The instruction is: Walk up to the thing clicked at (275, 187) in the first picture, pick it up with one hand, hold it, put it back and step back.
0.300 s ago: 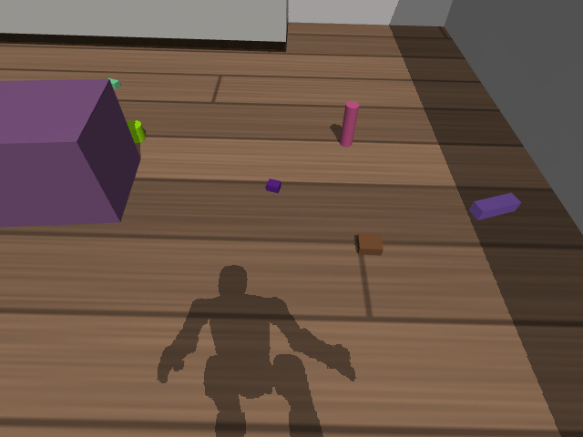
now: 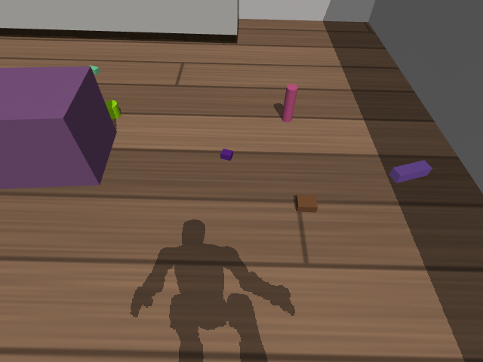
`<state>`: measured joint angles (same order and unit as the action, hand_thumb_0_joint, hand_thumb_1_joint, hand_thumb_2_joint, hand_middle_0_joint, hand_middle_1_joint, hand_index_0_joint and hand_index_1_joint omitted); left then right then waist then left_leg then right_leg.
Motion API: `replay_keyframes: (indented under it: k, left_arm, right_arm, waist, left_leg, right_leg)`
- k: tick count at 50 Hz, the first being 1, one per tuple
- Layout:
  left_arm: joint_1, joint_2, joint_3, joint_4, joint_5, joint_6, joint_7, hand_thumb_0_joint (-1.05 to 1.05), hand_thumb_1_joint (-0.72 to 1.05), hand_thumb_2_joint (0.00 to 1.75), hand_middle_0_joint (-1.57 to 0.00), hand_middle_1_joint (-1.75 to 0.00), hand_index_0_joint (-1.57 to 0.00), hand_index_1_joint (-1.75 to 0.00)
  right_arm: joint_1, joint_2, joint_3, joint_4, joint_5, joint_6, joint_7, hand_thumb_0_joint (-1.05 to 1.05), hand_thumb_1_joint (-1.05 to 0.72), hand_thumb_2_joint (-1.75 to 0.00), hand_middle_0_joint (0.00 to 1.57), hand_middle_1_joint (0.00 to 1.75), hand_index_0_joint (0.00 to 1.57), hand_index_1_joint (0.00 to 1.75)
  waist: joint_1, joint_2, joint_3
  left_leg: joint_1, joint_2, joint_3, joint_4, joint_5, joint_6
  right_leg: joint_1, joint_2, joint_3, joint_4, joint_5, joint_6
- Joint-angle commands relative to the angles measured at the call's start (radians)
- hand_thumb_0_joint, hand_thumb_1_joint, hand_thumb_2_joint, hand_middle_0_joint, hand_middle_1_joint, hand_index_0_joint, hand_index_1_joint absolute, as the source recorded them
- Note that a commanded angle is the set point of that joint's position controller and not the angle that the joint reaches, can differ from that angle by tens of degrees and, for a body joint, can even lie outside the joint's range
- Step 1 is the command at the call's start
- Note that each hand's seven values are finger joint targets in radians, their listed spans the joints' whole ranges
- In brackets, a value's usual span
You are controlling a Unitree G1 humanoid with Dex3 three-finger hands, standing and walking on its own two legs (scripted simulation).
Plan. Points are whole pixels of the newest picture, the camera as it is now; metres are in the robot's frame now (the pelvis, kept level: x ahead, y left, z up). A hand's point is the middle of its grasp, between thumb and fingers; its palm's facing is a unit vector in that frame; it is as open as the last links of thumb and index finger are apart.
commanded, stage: stand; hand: left
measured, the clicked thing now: (226, 154) +1.31 +0.04 -0.76
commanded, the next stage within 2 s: walk up in 0.82 s
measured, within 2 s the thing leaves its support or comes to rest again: neither
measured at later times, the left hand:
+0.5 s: hand out of the picture +0.07 +0.25 -0.16, palm faces -0.03 -0.94 -0.34, open 7.4 cm
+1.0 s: hand out of the picture +0.10 +0.26 -0.15, palm faces -0.12 -0.92 -0.37, open 7.4 cm
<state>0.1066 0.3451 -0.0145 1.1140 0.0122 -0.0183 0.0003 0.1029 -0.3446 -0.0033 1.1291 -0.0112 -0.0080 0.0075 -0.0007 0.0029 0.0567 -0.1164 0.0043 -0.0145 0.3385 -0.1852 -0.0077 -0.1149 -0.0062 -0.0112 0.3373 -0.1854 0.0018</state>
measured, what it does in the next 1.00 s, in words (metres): stands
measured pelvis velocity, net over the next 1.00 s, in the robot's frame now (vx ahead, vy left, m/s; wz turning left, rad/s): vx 0.02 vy -0.02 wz -0.08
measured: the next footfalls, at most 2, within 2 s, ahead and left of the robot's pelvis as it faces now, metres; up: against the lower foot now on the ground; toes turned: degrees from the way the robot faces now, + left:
right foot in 1.12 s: +0.15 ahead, -0.20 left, +0.00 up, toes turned -10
left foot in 1.56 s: +0.45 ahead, +0.04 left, +0.00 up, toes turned -5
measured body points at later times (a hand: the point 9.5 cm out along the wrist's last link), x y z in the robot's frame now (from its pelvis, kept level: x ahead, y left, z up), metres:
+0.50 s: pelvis +0.00 +0.00 +0.00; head +0.01 +0.00 +0.45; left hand +0.07 +0.30 -0.13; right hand +0.07 -0.30 -0.13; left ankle +0.00 +0.12 -0.75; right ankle +0.00 -0.12 -0.75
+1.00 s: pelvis +0.02 -0.02 -0.01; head +0.03 -0.03 +0.44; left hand +0.10 +0.30 -0.12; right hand +0.06 -0.34 -0.13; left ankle +0.00 +0.12 -0.75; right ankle +0.03 -0.14 -0.72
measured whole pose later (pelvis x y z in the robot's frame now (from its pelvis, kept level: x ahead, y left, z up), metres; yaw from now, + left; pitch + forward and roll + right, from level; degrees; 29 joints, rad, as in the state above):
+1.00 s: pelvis +0.02 -0.02 -0.01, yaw -4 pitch -1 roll +1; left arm 0.22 0.41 0.06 1.04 0.04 -0.01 -0.06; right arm 0.21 -0.38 -0.08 1.02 -0.05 -0.06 0.04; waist -0.01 0.00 0.04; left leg -0.09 0.03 0.05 0.37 -0.26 0.03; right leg -0.35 -0.03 0.01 0.76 -0.43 -0.02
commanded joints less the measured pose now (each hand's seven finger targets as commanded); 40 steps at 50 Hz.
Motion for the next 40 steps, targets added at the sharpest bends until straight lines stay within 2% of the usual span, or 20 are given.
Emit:
replay_keyframes:
  k: [1,2,4,9,10,15,22,27,32,40]
  left_arm:
    - [-0.034,0.207,0.043,-0.054,-0.006,-0.015,0.012,0.00,0.90,0.90,-0.20,-0.30,-0.20,-0.30]
    - [-0.033,0.211,0.044,-0.053,-0.006,-0.014,0.011,0.00,0.90,0.90,-0.20,-0.30,-0.20,-0.30]
    - [-0.029,0.214,0.045,-0.056,-0.005,-0.017,0.011,0.00,0.90,0.90,-0.20,-0.30,-0.20,-0.30]
    - [-0.030,0.212,0.046,-0.056,-0.004,-0.018,0.012,0.00,0.90,0.90,-0.20,-0.30,-0.20,-0.30]
    - [-0.030,0.217,0.047,-0.054,-0.005,-0.016,0.011,0.00,0.90,0.90,-0.20,-0.30,-0.20,-0.30]
    - [-0.027,0.216,0.049,-0.059,-0.004,-0.018,0.010,0.00,0.90,0.90,-0.20,-0.30,-0.20,-0.30]
    - [-0.031,0.216,0.048,-0.058,-0.004,-0.017,0.009,0.00,0.90,0.90,-0.20,-0.30,-0.20,-0.30]
    - [-0.020,0.213,0.047,-0.054,-0.002,-0.015,0.009,0.00,0.90,0.90,-0.20,-0.30,-0.20,-0.30]
    - [-0.021,0.219,0.048,-0.057,-0.001,-0.016,0.009,0.00,0.90,0.90,-0.20,-0.30,-0.20,-0.30]
    - [-0.015,0.221,0.048,-0.055,-0.001,-0.015,0.009,0.00,0.90,0.90,-0.20,-0.30,-0.20,-0.30]
  right_arm:
    - [-0.037,-0.208,-0.034,-0.058,0.005,-0.021,-0.015,0.00,-0.90,-0.90,0.20,0.30,0.20,0.30]
    - [-0.036,-0.208,-0.034,-0.058,0.006,-0.020,-0.014,0.00,-0.90,-0.90,0.20,0.30,0.20,0.30]
    - [-0.035,-0.205,-0.035,-0.063,0.006,-0.021,-0.014,0.00,-0.90,-0.90,0.20,0.30,0.20,0.30]
    - [-0.040,-0.211,-0.035,-0.061,0.007,-0.022,-0.015,0.00,-0.90,-0.90,0.20,0.30,0.20,0.30]
    - [-0.036,-0.203,-0.033,-0.061,0.007,-0.022,-0.015,0.00,-0.90,-0.90,0.20,0.30,0.20,0.30]
    - [-0.034,-0.212,-0.034,-0.066,0.005,-0.024,-0.015,0.00,-0.90,-0.90,0.20,0.30,0.20,0.30]
    - [-0.032,-0.209,-0.033,-0.065,0.005,-0.024,-0.016,0.00,-0.90,-0.90,0.20,0.30,0.20,0.30]
    - [-0.032,-0.214,-0.035,-0.064,0.005,-0.020,-0.016,0.00,-0.90,-0.90,0.20,0.30,0.20,0.30]
    - [-0.027,-0.212,-0.036,-0.064,0.004,-0.022,-0.015,0.00,-0.90,-0.90,0.20,0.30,0.20,0.30]
    - [-0.025,-0.211,-0.034,-0.061,0.005,-0.023,-0.016,0.00,-0.90,-0.90,0.20,0.30,0.20,0.30]
  waist:
    - [0.002,0.001,-0.068]
    - [0.002,-0.008,-0.068]
    - [0.001,-0.011,-0.093]
    - [0.003,-0.006,-0.088]
    - [0.001,-0.020,-0.070]
    - [0.001,0.003,-0.098]
    - [0.002,-0.011,-0.080]
    - [0.003,-0.008,-0.047]
    - [0.001,0.000,-0.083]
    - [0.003,-0.014,-0.071]
  left_leg:
    - [-0.006,0.117,-0.093,-0.061,0.130,0.028]
    - [-0.007,0.115,-0.091,-0.060,0.120,0.030]
    - [0.009,0.116,-0.087,-0.050,0.162,0.030]
    - [0.018,0.118,-0.090,-0.054,0.159,0.031]
    - [0.010,0.116,-0.092,-0.060,0.142,0.027]
    - [0.027,0.120,-0.086,-0.053,0.157,0.032]
    - [0.018,0.119,-0.089,-0.060,0.144,0.029]
    - [-0.005,0.116,-0.092,-0.069,0.082,0.033]
    - [0.015,0.118,-0.091,-0.068,0.109,0.032]
    - [0.009,0.119,-0.095,-0.072,0.118,0.029]
  right_leg:
    - [0.015,-0.119,0.091,-0.059,0.108,-0.027]
    - [0.017,-0.120,0.095,-0.062,0.101,-0.029]
    - [0.031,-0.124,0.093,-0.056,0.153,-0.029]
    - [0.027,-0.124,0.093,-0.060,0.151,-0.029]
    - [0.011,-0.120,0.094,-0.066,0.125,-0.029]
    - [0.029,-0.126,0.098,-0.063,0.155,-0.028]
    - [0.020,-0.124,0.097,-0.066,0.131,-0.028]
    - [-0.003,-0.120,0.100,-0.085,0.073,-0.026]
    - [0.015,-0.122,0.099,-0.071,0.099,-0.030]
    - [0.012,-0.121,0.098,-0.070,0.097,-0.030]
